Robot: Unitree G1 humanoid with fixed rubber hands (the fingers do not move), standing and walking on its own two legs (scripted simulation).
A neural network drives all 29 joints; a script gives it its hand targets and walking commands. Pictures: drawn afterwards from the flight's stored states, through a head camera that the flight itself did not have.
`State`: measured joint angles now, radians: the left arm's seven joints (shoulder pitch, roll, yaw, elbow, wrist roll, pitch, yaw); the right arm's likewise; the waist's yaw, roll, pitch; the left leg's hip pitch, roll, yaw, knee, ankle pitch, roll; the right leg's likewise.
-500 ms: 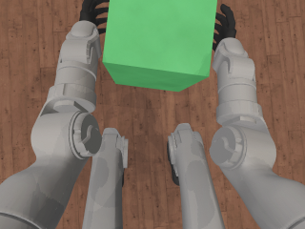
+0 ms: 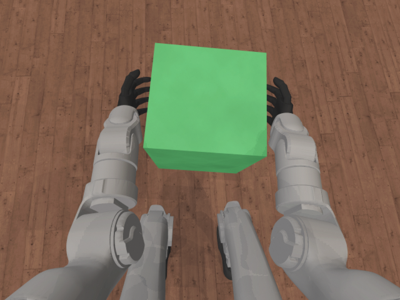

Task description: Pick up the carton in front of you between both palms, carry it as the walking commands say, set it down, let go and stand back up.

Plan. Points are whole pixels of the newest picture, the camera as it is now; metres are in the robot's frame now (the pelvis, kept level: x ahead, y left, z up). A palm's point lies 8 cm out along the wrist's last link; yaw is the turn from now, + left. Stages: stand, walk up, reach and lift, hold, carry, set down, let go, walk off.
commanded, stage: reach and lift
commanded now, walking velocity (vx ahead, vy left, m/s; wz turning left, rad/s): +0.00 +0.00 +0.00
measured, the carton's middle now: (203, 120) +0.47 -0.03 -0.12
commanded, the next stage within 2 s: hold in 1.86 s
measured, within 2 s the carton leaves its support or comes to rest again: neither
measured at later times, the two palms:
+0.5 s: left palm (92, 106) +0.40 +0.13 +0.11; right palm (320, 108) +0.39 -0.16 +0.11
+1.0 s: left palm (17, 99) +0.35 +0.14 +0.22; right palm (388, 92) +0.35 -0.15 +0.22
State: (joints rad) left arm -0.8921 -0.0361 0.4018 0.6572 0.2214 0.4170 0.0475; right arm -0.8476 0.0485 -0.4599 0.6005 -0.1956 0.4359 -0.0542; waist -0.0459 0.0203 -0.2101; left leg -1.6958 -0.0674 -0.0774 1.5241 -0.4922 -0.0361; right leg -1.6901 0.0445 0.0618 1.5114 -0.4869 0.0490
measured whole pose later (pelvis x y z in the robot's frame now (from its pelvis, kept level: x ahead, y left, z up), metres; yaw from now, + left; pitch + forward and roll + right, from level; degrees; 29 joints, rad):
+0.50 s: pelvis +0.04 +0.00 +0.13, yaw +0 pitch +20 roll +0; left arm -0.50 -0.14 0.35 0.56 0.23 0.38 0.05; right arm -0.49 0.11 -0.37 0.56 -0.21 0.40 -0.03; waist -0.03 0.01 -0.18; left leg -0.97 -0.04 -0.08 1.01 -0.40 -0.02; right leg -0.96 0.03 0.07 1.00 -0.39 0.03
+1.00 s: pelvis +0.06 -0.01 +0.20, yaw +0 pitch -3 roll +0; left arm -0.30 -0.16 0.29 0.41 0.29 0.60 0.00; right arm -0.31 0.16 -0.29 0.41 -0.29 0.62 -0.01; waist 0.00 0.00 -0.04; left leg -0.22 -0.02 -0.09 0.51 -0.24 -0.02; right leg -0.22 0.02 0.07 0.51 -0.24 0.01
